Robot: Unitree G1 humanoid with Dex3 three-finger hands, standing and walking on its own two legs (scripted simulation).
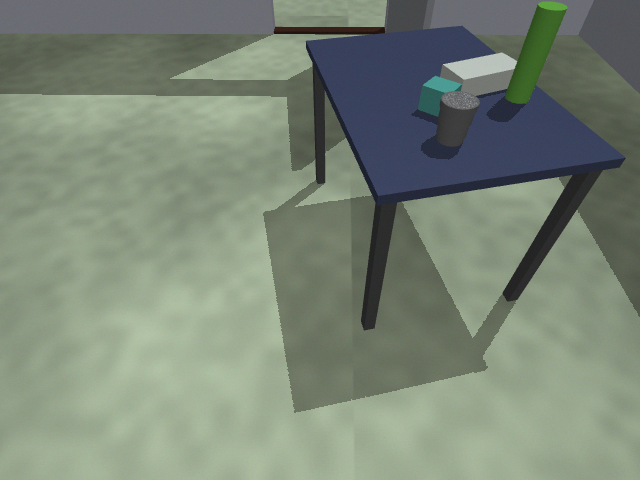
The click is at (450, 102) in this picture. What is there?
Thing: tapered cup
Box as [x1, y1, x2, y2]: [436, 91, 479, 146]
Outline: 462,91 450,91 443,94 441,97 436,138 442,144 449,146 460,144 466,135 467,129 479,103 478,99 474,95
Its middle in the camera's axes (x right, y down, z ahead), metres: +0.34 -0.31 +0.99
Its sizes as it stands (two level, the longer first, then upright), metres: 0.092 0.092 0.112
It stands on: a support 0.67 m high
